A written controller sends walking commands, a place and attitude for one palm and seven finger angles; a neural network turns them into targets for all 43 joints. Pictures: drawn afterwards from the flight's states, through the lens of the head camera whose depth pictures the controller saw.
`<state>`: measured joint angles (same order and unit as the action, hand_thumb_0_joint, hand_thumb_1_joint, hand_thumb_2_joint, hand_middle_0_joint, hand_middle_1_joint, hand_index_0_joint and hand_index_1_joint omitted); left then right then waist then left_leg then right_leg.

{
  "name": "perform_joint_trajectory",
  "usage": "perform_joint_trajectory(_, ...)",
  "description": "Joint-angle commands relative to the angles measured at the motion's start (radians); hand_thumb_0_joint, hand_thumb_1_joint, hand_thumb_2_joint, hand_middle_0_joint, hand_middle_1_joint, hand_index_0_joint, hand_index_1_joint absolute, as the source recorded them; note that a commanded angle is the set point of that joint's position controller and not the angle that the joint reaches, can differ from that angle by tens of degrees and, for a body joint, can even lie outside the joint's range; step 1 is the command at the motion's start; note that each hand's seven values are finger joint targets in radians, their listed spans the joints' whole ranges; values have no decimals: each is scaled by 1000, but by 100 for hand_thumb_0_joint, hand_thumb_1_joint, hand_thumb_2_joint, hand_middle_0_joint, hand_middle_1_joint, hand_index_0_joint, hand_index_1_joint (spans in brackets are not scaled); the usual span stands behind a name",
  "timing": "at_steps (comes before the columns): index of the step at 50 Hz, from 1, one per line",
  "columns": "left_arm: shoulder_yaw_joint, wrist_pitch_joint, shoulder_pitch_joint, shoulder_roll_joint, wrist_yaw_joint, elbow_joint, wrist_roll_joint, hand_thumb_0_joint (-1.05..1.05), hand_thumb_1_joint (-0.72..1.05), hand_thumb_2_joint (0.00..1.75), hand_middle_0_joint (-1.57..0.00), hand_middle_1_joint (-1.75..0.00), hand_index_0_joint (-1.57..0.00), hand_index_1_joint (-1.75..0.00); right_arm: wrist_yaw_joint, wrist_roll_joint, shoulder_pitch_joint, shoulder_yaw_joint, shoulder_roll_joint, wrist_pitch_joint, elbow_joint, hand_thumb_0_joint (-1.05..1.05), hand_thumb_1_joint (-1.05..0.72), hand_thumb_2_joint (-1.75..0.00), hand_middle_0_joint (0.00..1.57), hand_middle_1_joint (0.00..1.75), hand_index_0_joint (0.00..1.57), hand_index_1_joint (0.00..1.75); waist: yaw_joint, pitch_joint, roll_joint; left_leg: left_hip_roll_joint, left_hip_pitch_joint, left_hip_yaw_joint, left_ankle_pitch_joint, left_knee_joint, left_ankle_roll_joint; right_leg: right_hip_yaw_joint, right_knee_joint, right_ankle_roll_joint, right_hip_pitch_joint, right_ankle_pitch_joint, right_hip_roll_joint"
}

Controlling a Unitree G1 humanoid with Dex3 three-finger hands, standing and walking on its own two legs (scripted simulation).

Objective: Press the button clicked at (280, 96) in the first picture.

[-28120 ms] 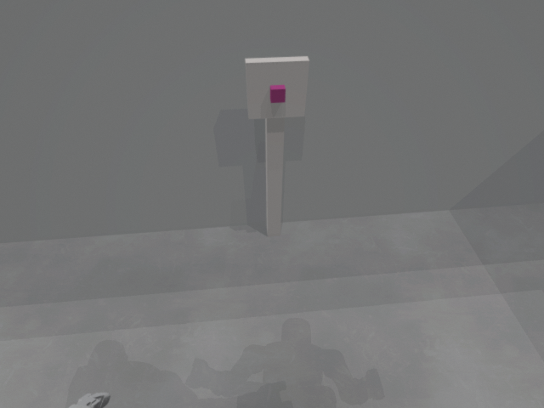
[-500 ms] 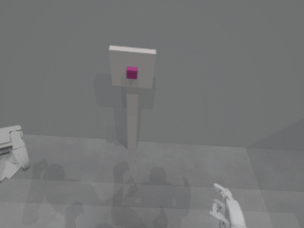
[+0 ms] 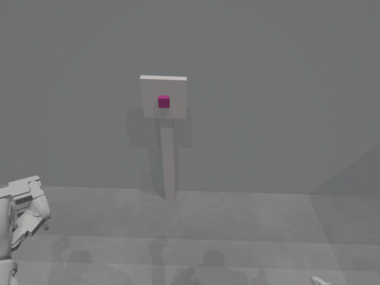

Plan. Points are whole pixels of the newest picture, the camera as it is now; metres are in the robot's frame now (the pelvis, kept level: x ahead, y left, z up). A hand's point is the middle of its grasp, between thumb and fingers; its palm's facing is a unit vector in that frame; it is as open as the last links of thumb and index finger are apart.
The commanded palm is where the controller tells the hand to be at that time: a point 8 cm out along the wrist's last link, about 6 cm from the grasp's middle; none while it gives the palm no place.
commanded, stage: stop stepping back and stand still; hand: left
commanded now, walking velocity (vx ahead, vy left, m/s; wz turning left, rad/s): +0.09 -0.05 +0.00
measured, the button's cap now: (164, 101) +0.80 +0.15 -0.01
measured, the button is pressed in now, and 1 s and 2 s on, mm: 0 0 0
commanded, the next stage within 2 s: let the arm hang, fingers relaxed in 0.36 s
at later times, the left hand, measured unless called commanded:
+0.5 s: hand (47, 218) +0.19 +0.25 +0.13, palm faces +0.33 -0.85 -0.42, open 3.1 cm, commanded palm none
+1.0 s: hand out of the picture +0.01 +0.20 -0.16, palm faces +0.02 -0.97 -0.25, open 5.1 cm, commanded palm none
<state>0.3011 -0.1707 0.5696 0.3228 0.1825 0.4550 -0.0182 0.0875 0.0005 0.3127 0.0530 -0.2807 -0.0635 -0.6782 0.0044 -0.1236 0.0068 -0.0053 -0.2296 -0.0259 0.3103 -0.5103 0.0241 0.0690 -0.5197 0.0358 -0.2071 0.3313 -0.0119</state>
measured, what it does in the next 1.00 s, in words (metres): stands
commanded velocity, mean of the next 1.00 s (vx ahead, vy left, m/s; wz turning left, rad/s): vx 0.04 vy -0.01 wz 0.00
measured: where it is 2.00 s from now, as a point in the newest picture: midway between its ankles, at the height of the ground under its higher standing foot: outside the picture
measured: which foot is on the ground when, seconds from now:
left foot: down 0.00-1.00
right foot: down 0.00-1.00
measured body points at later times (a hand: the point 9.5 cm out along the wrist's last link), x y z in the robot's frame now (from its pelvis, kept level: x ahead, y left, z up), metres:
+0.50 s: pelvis -0.01 +0.02 +0.00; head -0.02 +0.02 +0.45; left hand +0.17 +0.30 +0.15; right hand +0.13 -0.23 -0.10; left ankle -0.02 +0.11 -0.73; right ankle -0.03 -0.09 -0.73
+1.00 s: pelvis -0.03 +0.00 +0.01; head -0.02 -0.01 +0.46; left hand +0.01 +0.25 -0.14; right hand -0.03 -0.23 -0.15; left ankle -0.02 +0.11 -0.73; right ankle -0.02 -0.09 -0.73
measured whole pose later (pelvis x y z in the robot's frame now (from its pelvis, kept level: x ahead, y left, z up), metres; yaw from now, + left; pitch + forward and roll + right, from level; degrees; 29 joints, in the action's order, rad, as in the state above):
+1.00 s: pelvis -0.03 +0.00 +0.01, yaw +0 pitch -2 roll +0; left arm 0.01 0.01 0.25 0.21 0.03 -1.02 0.01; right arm 0.02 -0.03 0.29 0.01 -0.17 0.03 -1.05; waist 0.01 0.06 -0.02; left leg 0.00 -0.20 0.00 0.22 -0.46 0.01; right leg 0.03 -0.43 0.05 -0.18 0.22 -0.05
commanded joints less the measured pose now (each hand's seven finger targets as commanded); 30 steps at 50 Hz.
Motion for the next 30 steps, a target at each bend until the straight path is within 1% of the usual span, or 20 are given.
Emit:
perform_joint_trajectory(1,156,-94,-65,254,13,337,11,0,90,90,-130,-150,-130,-150,2,-7,-146,-17,-62,-87,208,0,-90,-90,20,30,20,30,14,94,-171,146,18,171,-199,150,77,-91,10,-38,-68,-142,56)
perform_joint_trajectory(2,160,-93,-60,252,13,346,11,0,90,90,-130,-150,-130,-150,0,-7,-151,-20,-59,-93,210,0,-90,-90,20,30,20,30,9,98,-188,173,-19,209,-179,177,78,-57,-21,-41,-53,-104,33)
perform_joint_trajectory(4,171,-94,-46,251,12,359,7,0,90,90,-130,-150,-130,-150,-3,-6,-161,-15,-63,-107,213,0,-90,-90,20,30,20,30,5,100,-171,188,-75,213,-85,199,73,-43,-11,-38,-13,-46,19)
perform_joint_trajectory(8,174,-82,43,207,12,252,-6,0,90,90,-130,-150,-130,-150,-8,-4,-162,-21,-54,-106,211,0,-90,-90,20,30,20,30,10,133,-107,150,-201,154,148,195,48,-85,61,-17,55,-9,24)
perform_joint_trajectory(10,166,-76,67,191,10,211,-11,0,90,90,-130,-150,-130,-150,-10,-4,-155,-19,-48,-97,211,0,-90,-90,20,30,20,30,15,141,-44,109,-216,108,214,134,33,-172,133,6,25,87,53)
perform_joint_trajectory(13,146,-69,28,184,5,200,-8,0,90,90,-130,-150,-130,-150,-16,-9,-148,-16,-42,-77,205,0,-90,-90,20,30,20,30,25,150,105,51,-188,32,130,-58,10,-346,258,64,-59,249,162)
perform_joint_trajectory(14,146,-65,6,194,8,211,-8,0,90,90,-130,-150,-130,-150,-18,-7,-155,-14,-44,-75,203,0,-90,-90,20,30,20,30,23,141,118,41,-182,12,98,-121,6,-391,282,83,-55,251,198)
perform_joint_trajectory(15,128,-64,-25,188,9,222,-3,0,90,90,-130,-150,-130,-150,-20,-8,-155,-18,-38,-73,202,0,-90,-90,20,30,20,30,23,137,143,37,-182,11,68,-132,4,-386,277,97,-36,205,224)
perform_joint_trajectory(17,126,-70,-77,198,11,267,0,0,90,90,-130,-150,-130,-150,-19,-10,-160,-21,-41,-79,199,0,-90,-90,20,30,20,30,25,104,104,43,-79,15,1,-31,9,-298,202,81,-34,55,199)
perform_joint_trajectory(19,139,-80,-108,226,12,339,0,0,90,90,-130,-150,-130,-150,-6,-10,-180,-17,-54,-89,205,0,-90,-90,20,30,20,30,16,78,-43,79,33,82,-96,86,24,-176,80,18,-61,-62,100)
perform_joint_trajectory(20,135,-84,-89,216,10,348,1,0,90,90,-130,-150,-130,-150,-4,-11,-180,-25,-54,-94,207,0,-90,-90,20,30,20,30,9,81,-135,132,30,168,-136,143,43,-113,18,-13,-67,-76,47)
perform_joint_trajectory(21,139,-87,-78,221,10,362,7,0,90,90,-130,-150,-130,-150,-4,-10,-177,-34,-43,-99,207,0,-90,-90,20,30,20,30,4,84,-199,180,35,235,-178,186,59,-64,-47,-33,-80,-98,18)
perform_joint_trajectory(22,139,-92,-86,224,10,381,13,0,90,90,-130,-150,-130,-150,-5,-14,-175,-37,-35,-106,206,0,-90,-90,20,30,20,30,4,97,-222,206,28,270,-243,200,66,-44,-74,-41,-87,-87,14)
perform_joint_trajectory(23,-215,87,-155,4,-131,-516,76,0,90,90,-130,-150,-130,-150,-95,-19,-181,43,-201,-118,-56,0,-90,-90,20,30,20,30,60,226,-181,194,-55,236,-518,53,87,-11,-245,-41,-233,-91,51)
perform_joint_trajectory(24,-201,167,-123,-32,-149,-553,58,0,90,90,-126,-146,-126,-146,-91,-15,-98,34,-130,-49,-44,0,-90,-90,20,30,20,30,29,139,-127,195,7,184,-819,61,83,-61,-247,-28,-213,41,49)
perform_joint_trajectory(25,-208,191,-104,-52,-149,-539,52,0,90,90,-123,-142,-123,-142,-84,-19,-72,22,-120,-28,-22,0,-90,-90,20,30,20,30,28,113,-146,222,46,186,-946,52,93,-58,-298,-37,-228,129,31)
perform_joint_trajectory(26,-222,188,-152,-65,-148,-559,49,0,90,90,-119,-138,-119,-138,-78,-29,-62,17,-113,-21,-19,0,-90,-90,20,30,20,30,35,71,-96,245,73,229,-992,44,123,-73,-351,-34,-250,195,16)
perform_joint_trajectory(28,-230,174,-209,-50,-150,-661,48,0,90,90,-112,-130,-112,-130,-76,-42,-65,6,-102,-4,-16,0,-90,-90,20,30,20,30,21,31,13,262,127,261,-975,29,163,-96,-314,-29,-228,166,30)
perform_joint_trajectory(29,-235,174,-236,-38,-150,-725,49,0,90,90,-108,-126,-108,-126,-76,-44,-79,6,-107,4,-12,0,-90,-90,20,30,20,30,12,28,67,251,128,249,-925,23,157,-87,-244,-26,-188,117,28)
perform_joint_trajectory(30,-233,171,-228,-33,-153,-797,48,0,90,90,-104,-122,-104,-122,-75,-40,-111,3,-107,15,-23,0,-90,-90,20,30,20,30,-14,10,74,227,96,209,-840,8,136,-81,-139,-28,-102,20,33)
